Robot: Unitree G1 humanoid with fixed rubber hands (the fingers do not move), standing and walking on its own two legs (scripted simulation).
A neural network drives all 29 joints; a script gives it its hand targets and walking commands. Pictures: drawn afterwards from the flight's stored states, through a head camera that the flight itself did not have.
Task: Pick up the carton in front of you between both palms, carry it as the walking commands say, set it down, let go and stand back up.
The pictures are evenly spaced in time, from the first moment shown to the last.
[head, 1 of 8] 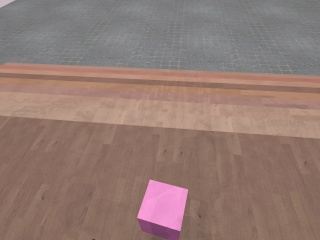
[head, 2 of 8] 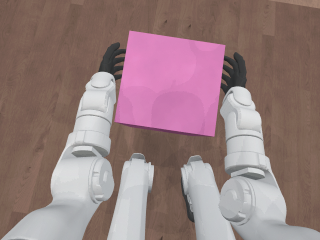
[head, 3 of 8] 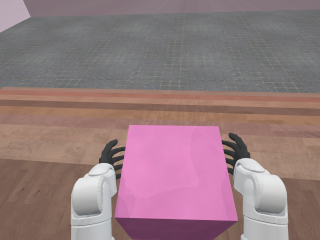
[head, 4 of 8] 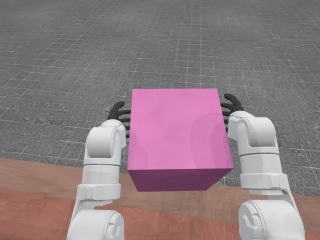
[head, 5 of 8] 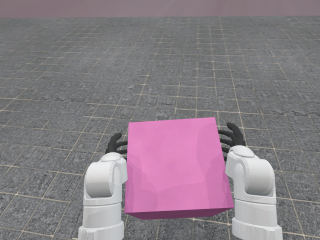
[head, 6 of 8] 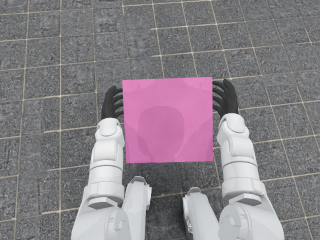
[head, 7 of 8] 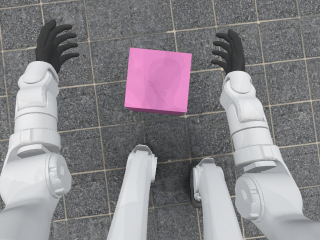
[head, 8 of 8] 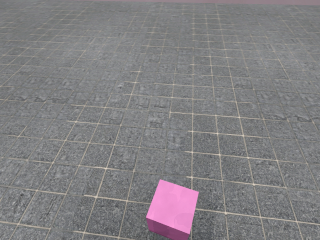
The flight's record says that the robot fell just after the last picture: no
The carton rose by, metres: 0.67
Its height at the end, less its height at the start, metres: -1.15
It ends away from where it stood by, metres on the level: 5.27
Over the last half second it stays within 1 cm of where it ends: yes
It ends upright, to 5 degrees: yes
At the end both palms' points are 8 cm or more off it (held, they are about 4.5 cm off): yes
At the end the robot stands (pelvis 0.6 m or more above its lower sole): yes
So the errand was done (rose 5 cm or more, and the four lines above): yes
